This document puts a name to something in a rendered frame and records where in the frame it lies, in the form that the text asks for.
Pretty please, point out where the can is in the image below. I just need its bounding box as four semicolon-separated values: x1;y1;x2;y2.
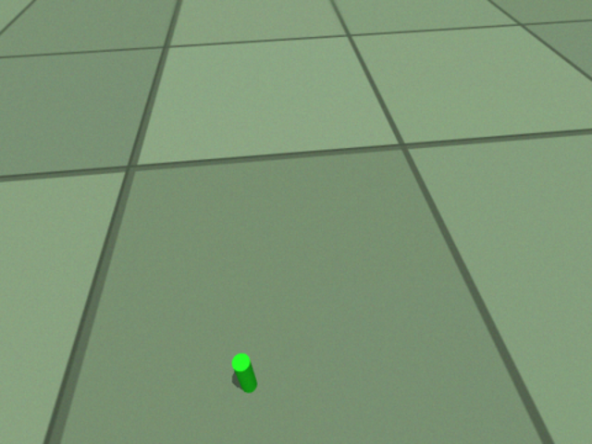
232;353;257;393

